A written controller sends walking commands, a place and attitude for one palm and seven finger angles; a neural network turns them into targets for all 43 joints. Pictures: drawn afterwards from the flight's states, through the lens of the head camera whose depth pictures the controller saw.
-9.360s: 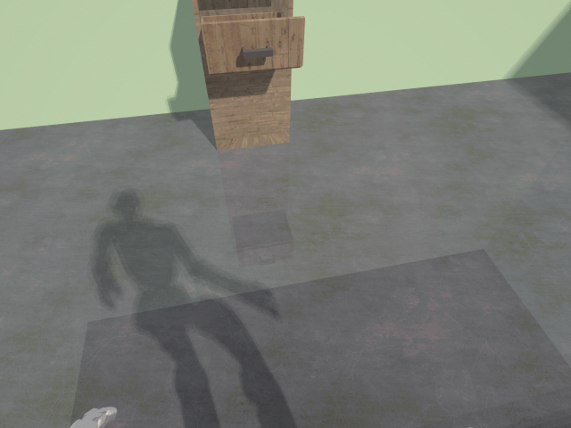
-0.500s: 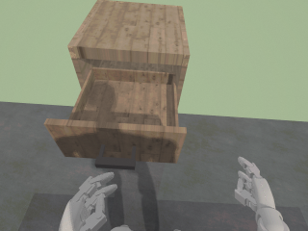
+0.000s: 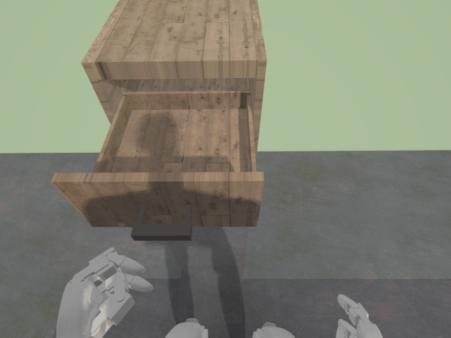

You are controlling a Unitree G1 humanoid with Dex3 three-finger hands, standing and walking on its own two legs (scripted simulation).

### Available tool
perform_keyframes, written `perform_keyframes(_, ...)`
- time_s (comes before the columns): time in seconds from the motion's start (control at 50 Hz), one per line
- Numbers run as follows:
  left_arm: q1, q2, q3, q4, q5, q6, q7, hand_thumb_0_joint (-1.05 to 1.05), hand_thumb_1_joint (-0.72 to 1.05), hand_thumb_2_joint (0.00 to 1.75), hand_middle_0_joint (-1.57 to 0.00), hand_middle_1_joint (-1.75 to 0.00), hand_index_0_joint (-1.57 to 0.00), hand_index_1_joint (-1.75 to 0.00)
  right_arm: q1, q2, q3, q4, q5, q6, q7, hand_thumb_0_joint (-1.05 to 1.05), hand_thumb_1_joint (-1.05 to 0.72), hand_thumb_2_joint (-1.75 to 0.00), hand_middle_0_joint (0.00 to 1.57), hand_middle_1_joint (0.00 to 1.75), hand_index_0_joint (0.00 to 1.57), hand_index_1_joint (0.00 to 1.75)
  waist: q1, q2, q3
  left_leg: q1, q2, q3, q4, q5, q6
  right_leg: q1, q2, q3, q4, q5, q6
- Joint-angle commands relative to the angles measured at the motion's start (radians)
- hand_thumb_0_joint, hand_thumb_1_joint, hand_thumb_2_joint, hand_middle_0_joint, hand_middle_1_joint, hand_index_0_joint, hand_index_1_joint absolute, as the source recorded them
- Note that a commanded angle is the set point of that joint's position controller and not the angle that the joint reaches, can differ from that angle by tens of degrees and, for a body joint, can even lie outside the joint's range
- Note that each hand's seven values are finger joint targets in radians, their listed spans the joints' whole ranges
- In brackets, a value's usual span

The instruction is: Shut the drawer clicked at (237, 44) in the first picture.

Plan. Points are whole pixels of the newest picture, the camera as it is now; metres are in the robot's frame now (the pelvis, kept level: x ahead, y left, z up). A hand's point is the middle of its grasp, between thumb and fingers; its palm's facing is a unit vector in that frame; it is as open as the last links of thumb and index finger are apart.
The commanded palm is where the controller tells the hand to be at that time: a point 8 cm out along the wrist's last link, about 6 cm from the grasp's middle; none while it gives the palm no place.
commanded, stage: raise the hand and make a fist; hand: left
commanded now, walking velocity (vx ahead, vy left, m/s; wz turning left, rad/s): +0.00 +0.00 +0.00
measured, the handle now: (164, 221) +0.33 +0.14 -0.01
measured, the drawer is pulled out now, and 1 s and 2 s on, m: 0.30 0.30 0.30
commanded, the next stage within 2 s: bring the fist close to the handle in 0.98 s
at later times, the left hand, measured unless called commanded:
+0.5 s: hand (138, 308) +0.16 +0.12 +0.10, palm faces -0.03 -1.00 +0.05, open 3.2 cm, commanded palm +0.12 +0.19 +0.09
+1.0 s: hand (118, 306) +0.16 +0.15 +0.09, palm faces +0.06 -1.00 -0.01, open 3.3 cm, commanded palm +0.12 +0.19 +0.09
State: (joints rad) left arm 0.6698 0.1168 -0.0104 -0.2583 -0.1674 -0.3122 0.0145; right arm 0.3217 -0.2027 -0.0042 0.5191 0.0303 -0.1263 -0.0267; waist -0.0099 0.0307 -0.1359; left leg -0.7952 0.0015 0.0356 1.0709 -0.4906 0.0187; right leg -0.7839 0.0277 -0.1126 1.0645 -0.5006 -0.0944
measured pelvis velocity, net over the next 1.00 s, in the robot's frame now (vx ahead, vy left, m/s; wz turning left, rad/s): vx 0.01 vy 0.03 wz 0.00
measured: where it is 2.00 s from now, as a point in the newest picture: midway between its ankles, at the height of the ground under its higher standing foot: outside the picture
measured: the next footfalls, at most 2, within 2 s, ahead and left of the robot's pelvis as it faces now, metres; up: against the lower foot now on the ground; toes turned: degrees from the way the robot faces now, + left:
none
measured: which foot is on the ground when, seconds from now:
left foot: down 0.00-1.00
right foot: down 0.00-1.00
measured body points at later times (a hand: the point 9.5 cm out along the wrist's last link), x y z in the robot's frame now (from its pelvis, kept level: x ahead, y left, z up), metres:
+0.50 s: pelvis +0.01 +0.02 +0.01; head +0.04 +0.01 +0.46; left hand +0.16 +0.17 +0.10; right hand +0.23 -0.17 -0.04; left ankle +0.02 +0.11 -0.66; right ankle +0.02 -0.06 -0.66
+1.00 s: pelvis +0.01 +0.03 +0.00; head +0.04 +0.02 +0.45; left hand +0.15 +0.20 +0.10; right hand +0.20 -0.19 -0.06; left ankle +0.02 +0.11 -0.66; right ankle +0.02 -0.06 -0.66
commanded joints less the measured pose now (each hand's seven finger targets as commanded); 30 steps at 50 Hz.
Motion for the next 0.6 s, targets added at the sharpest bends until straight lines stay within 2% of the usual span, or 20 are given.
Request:
perform_keyframes(0.0,0.025,-0.001,-0.123,-0.219,0.021,-0.236,-0.07,0.0,0.9,0.9,-1.14,-1.32,-1.14,-1.32,-0.174,-0.109,-0.034,-0.186,-0.008,-0.129,0.024,0.0,-0.9,-0.9,0.2,0.3,0.2,0.3,-0.027,-0.069,-0.084,-0.056,-0.003,-0.08,-0.058,0.153,0.02,0.136,-0.068,0.209,-0.206,0.192,0.095)
perform_keyframes(0.02,0.027,-0.023,-0.161,-0.209,0.015,-0.247,-0.102,0.0,0.9,0.9,-1.16,-1.34,-1.16,-1.34,-0.175,-0.119,-0.034,-0.196,-0.005,-0.139,0.022,0.0,-0.9,-0.9,0.2,0.3,0.2,0.3,-0.046,-0.103,-0.068,-0.06,-0.004,-0.086,-0.047,0.145,0.026,0.126,-0.079,0.231,-0.226,0.182,0.109)
perform_keyframes(0.04,0.049,-0.003,-0.146,-0.191,0.007,-0.252,-0.13,0.0,0.9,0.9,-1.18,-1.36,-1.18,-1.36,-0.155,-0.128,-0.041,-0.198,-0.003,-0.143,0.018,0.0,-0.9,-0.9,0.2,0.3,0.2,0.3,-0.043,-0.121,-0.092,-0.069,-0.008,-0.083,-0.041,0.126,0.025,0.145,-0.086,0.24,-0.235,0.152,0.11)
perform_keyframes(0.08,0.082,0.052,-0.107,-0.19,0.008,-0.235,-0.158,0.0,0.9,0.9,-1.22,-1.4,-1.22,-1.4,-0.15,-0.139,-0.048,-0.212,0.002,-0.136,0.007,0.0,-0.9,-0.9,0.2,0.3,0.2,0.3,-0.026,-0.104,-0.121,-0.06,-0.01,-0.074,-0.046,0.109,0.024,0.153,-0.088,0.242,-0.244,0.091,0.102)
perform_keyframes(0.1,0.104,0.088,-0.065,-0.203,0.013,-0.218,-0.154,0.0,0.9,0.9,-1.24,-1.43,-1.24,-1.43,-0.151,-0.138,-0.052,-0.222,0.001,-0.126,0.001,0.0,-0.9,-0.9,0.2,0.3,0.2,0.3,-0.006,-0.096,-0.155,-0.045,-0.011,-0.067,-0.057,0.11,0.024,0.167,-0.082,0.23,-0.238,0.061,0.093)
perform_keyframes(0.12,0.111,0.13,-0.024,-0.208,0.025,-0.197,-0.136,0.0,0.9,0.9,-1.26,-1.45,-1.26,-1.45,-0.16,-0.137,-0.054,-0.225,0.002,-0.109,-0.002,0.0,-0.9,-0.9,0.2,0.3,0.2,0.3,0.012,-0.058,-0.152,-0.028,-0.011,-0.061,-0.069,0.122,0.023,0.163,-0.071,0.218,-0.232,0.049,0.079)
perform_keyframes(0.14,0.101,0.123,-0.02,-0.248,0.03,-0.183,-0.117,0.0,0.9,0.9,-1.28,-1.47,-1.28,-1.47,-0.158,-0.131,-0.051,-0.244,0.001,-0.097,-0.004,0.0,-0.9,-0.9,0.2,0.3,0.2,0.3,0.015,-0.041,-0.185,0.006,-0.01,-0.056,-0.085,0.14,0.026,0.173,-0.064,0.195,-0.219,0.068,0.073)
perform_keyframes(0.16,0.095,0.112,-0.017,-0.278,0.031,-0.171,-0.096,0.0,0.9,0.9,-1.3,-1.49,-1.3,-1.49,-0.157,-0.122,-0.052,-0.256,0.0,-0.089,-0.004,0.0,-0.9,-0.9,0.2,0.3,0.2,0.3,0.025,-0.013,-0.195,0.039,-0.008,-0.058,-0.108,0.159,0.026,0.175,-0.053,0.164,-0.204,0.101,0.065)
perform_keyframes(0.2,0.114,0.074,-0.013,-0.313,0.017,-0.155,-0.053,0.0,0.9,0.9,-1.34,-1.53,-1.34,-1.53,-0.152,-0.108,-0.051,-0.274,-0.004,-0.076,-0.002,0.0,-0.9,-0.9,0.2,0.3,0.2,0.3,0.036,-0.001,-0.204,0.078,-0.008,-0.058,-0.134,0.207,0.023,0.197,-0.037,0.125,-0.189,0.187,0.059)
perform_keyframes(0.22,0.117,0.065,-0.005,-0.314,0.011,-0.148,-0.034,0.0,0.9,0.9,-1.36,-1.56,-1.36,-1.56,-0.15,-0.105,-0.051,-0.275,-0.003,-0.07,-0.001,0.0,-0.9,-0.9,0.2,0.3,0.2,0.3,0.035,-0.022,-0.206,0.093,-0.005,-0.062,-0.141,0.228,0.022,0.203,-0.031,0.114,-0.193,0.222,0.06)
perform_keyframes(0.24,0.12,0.029,-0.032,-0.312,0.005,-0.148,-0.027,0.0,0.9,0.9,-1.38,-1.58,-1.38,-1.58,-0.146,-0.105,-0.048,-0.279,-0.006,-0.07,0.002,0.0,-0.9,-0.9,0.2,0.3,0.2,0.3,0.025,-0.04,-0.182,0.096,-0.005,-0.064,-0.147,0.235,0.02,0.204,-0.028,0.103,-0.195,0.244,0.061)
perform_keyframes(0.28,0.123,0.0,-0.082,-0.324,0.002,-0.155,-0.034,0.0,0.9,0.9,-1.4,-1.6,-1.4,-1.6,-0.146,-0.111,-0.044,-0.282,-0.005,-0.077,0.007,0.0,-0.9,-0.9,0.2,0.3,0.2,0.3,0.01,-0.068,-0.159,0.102,0.0,-0.072,-0.146,0.25,0.021,0.196,-0.027,0.095,-0.198,0.276,0.067)
perform_keyframes(0.32,0.12,-0.018,-0.149,-0.314,0.016,-0.15,-0.062,0.0,0.9,0.9,-1.4,-1.6,-1.4,-1.6,-0.152,-0.122,-0.034,-0.288,-0.002,-0.082,0.01,0.0,-0.9,-0.9,0.2,0.3,0.2,0.3,-0.012,-0.071,-0.103,0.102,0.005,-0.082,-0.151,0.25,0.028,0.169,-0.03,0.095,-0.207,0.271,0.07)
perform_keyframes(0.38,0.159,0.005,-0.19,-0.296,0.044,-0.12,-0.11,0.0,0.9,0.9,-1.4,-1.6,-1.4,-1.6,-0.15,-0.13,-0.026,-0.294,0.0,-0.076,0.012,0.0,-0.9,-0.9,0.2,0.3,0.2,0.3,-0.02,-0.057,-0.065,0.093,0.005,-0.089,-0.16,0.216,0.03,0.154,-0.035,0.092,-0.213,0.236,0.071)
perform_keyframes(0.42,0.202,0.059,-0.151,-0.291,0.063,-0.084,-0.119,0.0,0.9,0.9,-1.4,-1.6,-1.4,-1.6,-0.169,-0.126,-0.026,-0.303,0.002,-0.06,0.012,0.0,-0.9,-0.9,0.2,0.3,0.2,0.3,0.0,-0.048,-0.059,0.089,0.003,-0.091,-0.172,0.21,0.029,0.166,-0.033,0.09,-0.211,0.223,0.064)
perform_keyframes(0.44,0.199,0.066,-0.145,-0.31,0.069,-0.073,-0.119,0.0,0.9,0.9,-1.4,-1.6,-1.4,-1.6,-0.171,-0.124,-0.022,-0.315,0.003,-0.05,0.013,0.0,-0.9,-0.9,0.2,0.3,0.2,0.3,0.004,-0.032,-0.063,0.094,0.0,-0.087,-0.179,0.203,0.027,0.172,-0.035,0.089,-0.21,0.211,0.062)
perform_keyframes(0.46,0.194,0.081,-0.118,-0.326,0.069,-0.065,-0.111,0.0,0.9,0.9,-1.4,-1.6,-1.4,-1.6,-0.172,-0.118,-0.022,-0.321,0.002,-0.041,0.013,0.0,-0.9,-0.9,0.2,0.3,0.2,0.3,0.011,-0.048,-0.081,0.101,-0.001,-0.088,-0.183,0.202,0.025,0.18,-0.033,0.083,-0.207,0.208,0.061)
perform_keyframes(0.52,0.217,0.083,-0.059,-0.387,0.05,-0.069,-0.064,0.0,0.9,0.9,-1.4,-1.6,-1.4,-1.6,-0.175,-0.098,-0.025,-0.334,0.0,-0.026,0.011,0.0,-0.9,-0.9,0.2,0.3,0.2,0.3,0.046,-0.019,-0.127,0.124,-0.003,-0.082,-0.193,0.233,0.018,0.207,-0.023,0.072,-0.195,0.223,0.054)
perform_keyframes(0.54,0.227,0.052,-0.076,-0.41,0.041,-0.078,-0.051,0.0,0.9,0.9,-1.4,-1.6,-1.4,-1.6,-0.164,-0.092,-0.023,-0.339,-0.003,-0.029,0.014,0.0,-0.9,-0.9,0.2,0.3,0.2,0.3,0.041,-0.019,-0.145,0.144,-0.001,-0.079,-0.191,0.255,0.018,0.211,-0.02,0.067,-0.192,0.244,0.054)
perform_keyframes(0.58,0.198,0.026,-0.095,-0.437,0.027,-0.107,-0.035,0.0,0.9,0.9,-1.4,-1.6,-1.4,-1.6,-0.15,-0.095,-0.023,-0.335,-0.004,-0.041,0.019,0.0,-0.9,-0.9,0.2,0.3,0.2,0.3,0.031,-0.002,-0.138,0.156,0.001,-0.086,-0.186,0.264,0.015,0.181,-0.015,0.057,-0.187,0.235,0.055)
